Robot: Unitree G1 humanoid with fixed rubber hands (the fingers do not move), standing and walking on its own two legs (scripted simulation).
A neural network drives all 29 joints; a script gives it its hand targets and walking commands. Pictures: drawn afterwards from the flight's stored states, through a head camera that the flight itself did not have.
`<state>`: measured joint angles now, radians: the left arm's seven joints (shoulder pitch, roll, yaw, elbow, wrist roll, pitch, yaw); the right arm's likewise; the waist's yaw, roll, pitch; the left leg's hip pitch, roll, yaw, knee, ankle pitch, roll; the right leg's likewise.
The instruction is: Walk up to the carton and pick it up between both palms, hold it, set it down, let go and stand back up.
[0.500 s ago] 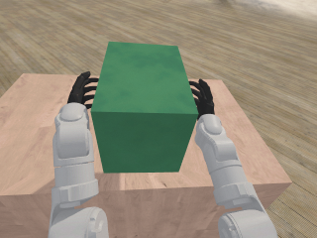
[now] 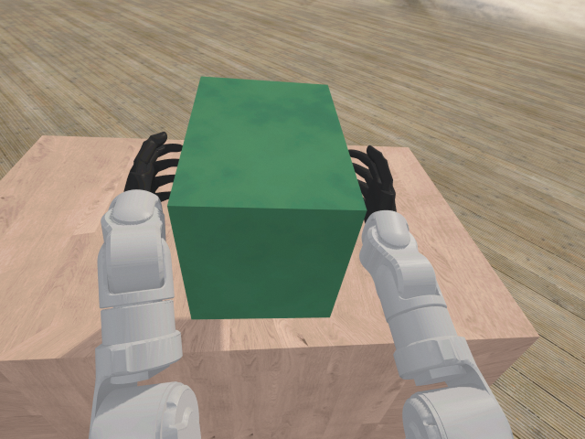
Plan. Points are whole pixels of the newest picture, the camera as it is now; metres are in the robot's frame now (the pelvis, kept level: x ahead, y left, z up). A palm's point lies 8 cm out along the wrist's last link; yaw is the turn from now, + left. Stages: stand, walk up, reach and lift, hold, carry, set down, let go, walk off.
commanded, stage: hold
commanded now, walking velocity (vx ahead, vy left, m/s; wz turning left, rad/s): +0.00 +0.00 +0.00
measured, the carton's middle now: (264, 194) +0.44 +0.00 +0.15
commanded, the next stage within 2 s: none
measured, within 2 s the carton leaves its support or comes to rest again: neither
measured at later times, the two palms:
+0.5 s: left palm (136, 194) +0.36 +0.16 +0.21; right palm (370, 199) +0.36 -0.13 +0.20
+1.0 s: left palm (137, 191) +0.36 +0.16 +0.21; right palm (370, 196) +0.36 -0.13 +0.20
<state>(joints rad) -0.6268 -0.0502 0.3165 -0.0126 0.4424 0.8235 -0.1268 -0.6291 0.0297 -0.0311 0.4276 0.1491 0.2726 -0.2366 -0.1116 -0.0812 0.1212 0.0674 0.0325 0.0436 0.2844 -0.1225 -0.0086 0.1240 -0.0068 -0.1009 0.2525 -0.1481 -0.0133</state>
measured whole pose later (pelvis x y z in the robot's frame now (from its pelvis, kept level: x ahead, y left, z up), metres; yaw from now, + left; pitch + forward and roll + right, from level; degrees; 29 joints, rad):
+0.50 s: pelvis +0.00 +0.00 +0.00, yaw +1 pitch -13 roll -1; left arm -0.64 -0.03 0.31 0.02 0.45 0.82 -0.13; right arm -0.67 0.02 -0.03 0.47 0.17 0.29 -0.24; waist -0.11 -0.08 0.12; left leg 0.07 0.03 0.04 0.30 -0.13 0.00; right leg 0.14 -0.01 -0.11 0.25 -0.15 -0.01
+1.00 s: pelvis +0.00 +0.00 +0.00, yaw +1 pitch -12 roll +0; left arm -0.69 -0.04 0.34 0.09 0.45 0.79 -0.12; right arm -0.72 0.03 -0.08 0.53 0.12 0.26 -0.21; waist -0.10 -0.08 0.11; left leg 0.05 0.03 0.03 0.28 -0.11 -0.01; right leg 0.11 -0.01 -0.11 0.25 -0.14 -0.02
